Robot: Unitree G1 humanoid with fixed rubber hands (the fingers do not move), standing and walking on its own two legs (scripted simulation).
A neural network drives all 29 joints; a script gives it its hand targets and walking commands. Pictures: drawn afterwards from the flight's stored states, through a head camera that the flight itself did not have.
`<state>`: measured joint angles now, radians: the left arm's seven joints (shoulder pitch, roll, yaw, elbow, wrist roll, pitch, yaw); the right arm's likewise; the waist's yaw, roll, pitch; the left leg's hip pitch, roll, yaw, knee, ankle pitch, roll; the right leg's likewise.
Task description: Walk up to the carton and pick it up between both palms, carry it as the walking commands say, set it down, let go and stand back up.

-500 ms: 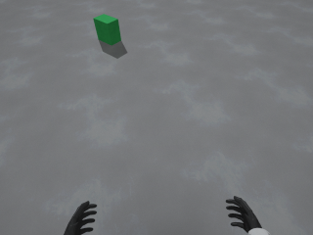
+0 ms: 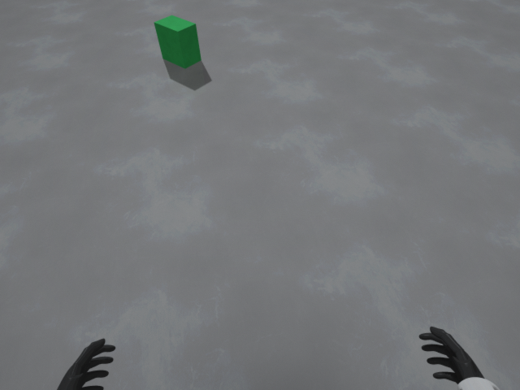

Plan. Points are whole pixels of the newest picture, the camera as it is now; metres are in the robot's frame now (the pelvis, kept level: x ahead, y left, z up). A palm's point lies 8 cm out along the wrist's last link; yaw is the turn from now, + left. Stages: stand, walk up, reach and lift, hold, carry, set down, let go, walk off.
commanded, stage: stand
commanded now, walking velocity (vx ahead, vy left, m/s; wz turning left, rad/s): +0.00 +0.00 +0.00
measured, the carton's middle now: (178, 42) +2.57 +0.59 -0.61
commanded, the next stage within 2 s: walk up in 0.78 s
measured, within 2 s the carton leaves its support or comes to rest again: neither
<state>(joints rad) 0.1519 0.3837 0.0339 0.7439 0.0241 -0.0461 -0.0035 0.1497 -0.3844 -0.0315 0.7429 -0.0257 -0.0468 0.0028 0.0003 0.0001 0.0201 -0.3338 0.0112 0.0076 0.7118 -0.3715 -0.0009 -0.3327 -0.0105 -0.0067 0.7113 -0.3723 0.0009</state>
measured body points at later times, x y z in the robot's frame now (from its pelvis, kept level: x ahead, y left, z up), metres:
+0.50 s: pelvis +0.00 +0.00 +0.02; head +0.01 +0.00 +0.47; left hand +0.13 +0.31 -0.08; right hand +0.13 -0.31 -0.08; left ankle +0.00 +0.12 -0.72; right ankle +0.00 -0.12 -0.72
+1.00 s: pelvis +0.00 +0.00 +0.03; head +0.00 +0.00 +0.48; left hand +0.11 +0.32 -0.08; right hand +0.11 -0.31 -0.09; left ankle +0.00 +0.12 -0.71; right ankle +0.00 -0.12 -0.72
